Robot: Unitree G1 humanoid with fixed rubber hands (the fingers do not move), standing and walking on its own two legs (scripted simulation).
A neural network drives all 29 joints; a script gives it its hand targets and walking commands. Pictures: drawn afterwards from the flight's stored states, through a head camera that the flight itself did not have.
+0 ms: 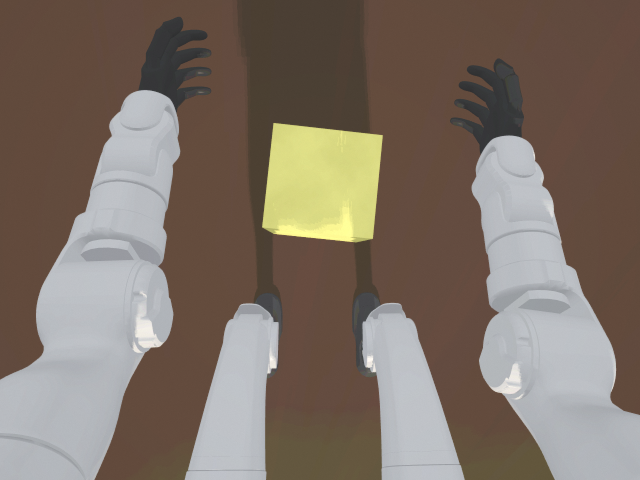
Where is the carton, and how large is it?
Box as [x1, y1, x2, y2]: [262, 123, 382, 241]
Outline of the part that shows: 273,123 262,227 273,233 347,241 359,241 372,238 382,135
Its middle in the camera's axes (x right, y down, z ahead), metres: +0.00 -0.10 +0.85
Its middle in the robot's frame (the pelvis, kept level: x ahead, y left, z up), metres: +0.47 -0.01 -0.51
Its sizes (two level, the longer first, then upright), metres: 0.210 0.200 0.250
